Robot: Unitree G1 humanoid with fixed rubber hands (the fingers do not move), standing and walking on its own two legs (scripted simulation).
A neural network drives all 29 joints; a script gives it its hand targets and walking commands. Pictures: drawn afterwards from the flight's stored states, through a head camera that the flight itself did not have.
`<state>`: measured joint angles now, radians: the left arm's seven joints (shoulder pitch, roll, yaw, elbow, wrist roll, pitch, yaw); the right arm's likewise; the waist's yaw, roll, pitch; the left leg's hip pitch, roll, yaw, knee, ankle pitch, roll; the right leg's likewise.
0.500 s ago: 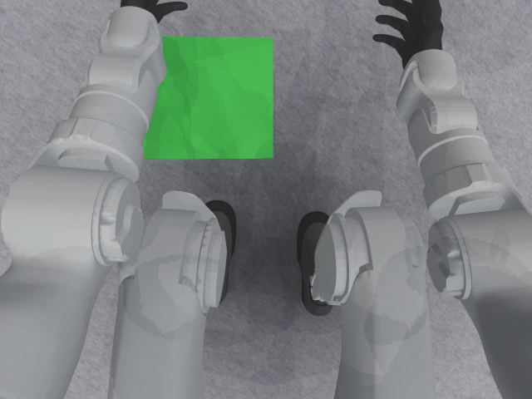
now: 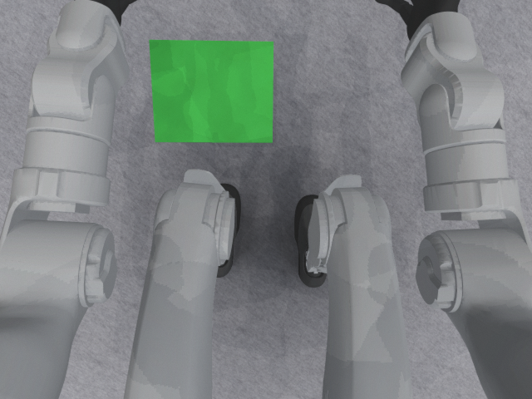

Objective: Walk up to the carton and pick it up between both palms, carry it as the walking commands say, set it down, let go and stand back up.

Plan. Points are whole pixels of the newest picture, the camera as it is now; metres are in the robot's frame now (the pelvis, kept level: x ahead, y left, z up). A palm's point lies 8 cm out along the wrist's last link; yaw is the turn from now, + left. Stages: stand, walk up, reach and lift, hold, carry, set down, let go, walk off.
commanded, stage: set down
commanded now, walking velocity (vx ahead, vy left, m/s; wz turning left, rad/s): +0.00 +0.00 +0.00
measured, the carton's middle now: (218, 98) +0.46 +0.09 -0.36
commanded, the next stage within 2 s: let go in 0.74 s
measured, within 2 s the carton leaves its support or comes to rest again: neither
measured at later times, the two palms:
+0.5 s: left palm out of the picture +0.53 +0.19 +0.02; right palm out of the picture +0.52 -0.17 +0.02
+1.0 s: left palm out of the picture +0.48 +0.21 +0.09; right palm out of the picture +0.46 -0.17 +0.09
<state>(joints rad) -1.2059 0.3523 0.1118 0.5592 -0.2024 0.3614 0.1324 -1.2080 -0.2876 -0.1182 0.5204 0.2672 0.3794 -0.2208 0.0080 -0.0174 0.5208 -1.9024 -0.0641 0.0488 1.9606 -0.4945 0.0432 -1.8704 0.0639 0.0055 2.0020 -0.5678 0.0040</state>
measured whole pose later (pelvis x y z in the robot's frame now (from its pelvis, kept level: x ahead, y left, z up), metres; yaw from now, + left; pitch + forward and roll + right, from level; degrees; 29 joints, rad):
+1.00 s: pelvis +0.02 +0.00 +0.21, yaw -1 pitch +20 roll +1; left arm -0.89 0.35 0.15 0.41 -0.14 0.42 0.06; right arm -0.83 -0.23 -0.09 0.32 0.12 0.44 -0.14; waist 0.01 -0.02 0.49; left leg -1.20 -0.06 0.02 1.18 -0.33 0.04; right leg -1.19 0.07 0.06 1.22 -0.37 0.01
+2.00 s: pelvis +0.15 -0.02 +0.32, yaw -3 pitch +1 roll +2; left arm 0.23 0.24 0.03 0.39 -0.04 0.13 -0.09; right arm 0.22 -0.22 -0.03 0.37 -0.01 0.12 0.05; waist 0.01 0.00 0.06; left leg -0.25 -0.04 0.00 0.51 -0.27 0.01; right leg -0.27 0.06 0.09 0.58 -0.32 -0.04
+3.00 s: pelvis +0.13 -0.01 +0.32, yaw -3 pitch -1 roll +1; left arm 0.29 0.24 0.03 0.88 -0.01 -0.03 -0.01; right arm 0.35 -0.29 -0.06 0.88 -0.01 -0.05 -0.01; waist 0.01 0.00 -0.20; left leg -0.25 -0.04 0.01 0.54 -0.27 0.03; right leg -0.25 0.06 0.10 0.57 -0.30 -0.03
